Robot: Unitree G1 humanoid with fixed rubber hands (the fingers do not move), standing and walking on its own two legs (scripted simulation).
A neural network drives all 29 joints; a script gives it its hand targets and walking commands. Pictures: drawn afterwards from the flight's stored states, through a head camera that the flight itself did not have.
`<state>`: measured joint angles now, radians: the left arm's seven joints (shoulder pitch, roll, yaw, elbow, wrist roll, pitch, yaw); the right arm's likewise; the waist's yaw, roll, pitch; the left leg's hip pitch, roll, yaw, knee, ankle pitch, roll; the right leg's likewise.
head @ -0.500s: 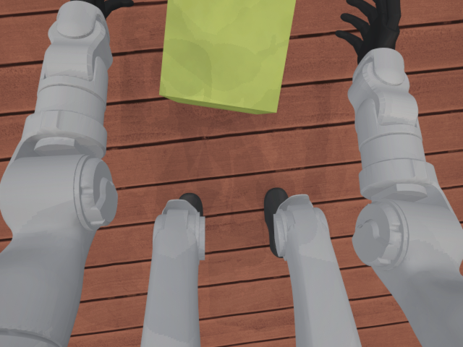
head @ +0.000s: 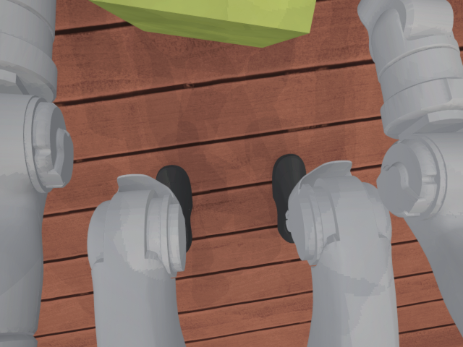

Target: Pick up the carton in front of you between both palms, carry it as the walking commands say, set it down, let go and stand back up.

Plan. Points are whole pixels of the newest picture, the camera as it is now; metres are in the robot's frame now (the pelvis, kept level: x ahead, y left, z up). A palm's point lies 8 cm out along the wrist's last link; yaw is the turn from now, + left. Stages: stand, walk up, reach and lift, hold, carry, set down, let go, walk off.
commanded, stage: reach and lift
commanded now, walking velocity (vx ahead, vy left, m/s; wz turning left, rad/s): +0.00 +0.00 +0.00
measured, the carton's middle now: out of the picture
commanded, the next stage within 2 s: none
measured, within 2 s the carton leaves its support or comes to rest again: leaves its support in 0.82 s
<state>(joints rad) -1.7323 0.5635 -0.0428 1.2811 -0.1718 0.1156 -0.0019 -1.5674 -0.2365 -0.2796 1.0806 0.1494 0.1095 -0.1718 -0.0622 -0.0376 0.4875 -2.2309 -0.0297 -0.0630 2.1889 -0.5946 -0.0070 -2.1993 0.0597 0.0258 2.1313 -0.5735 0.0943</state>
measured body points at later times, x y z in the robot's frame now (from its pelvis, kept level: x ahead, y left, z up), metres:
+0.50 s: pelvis +0.00 +0.00 -0.01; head +0.39 +0.03 +0.20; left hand +0.60 +0.18 -0.19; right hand +0.57 -0.13 -0.19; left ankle +0.10 +0.12 -0.35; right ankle +0.12 -0.14 -0.35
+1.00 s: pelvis +0.01 +0.00 +0.01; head +0.35 +0.05 +0.30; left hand +0.58 +0.19 -0.11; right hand +0.56 -0.12 -0.11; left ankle +0.10 +0.12 -0.35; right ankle +0.12 -0.14 -0.35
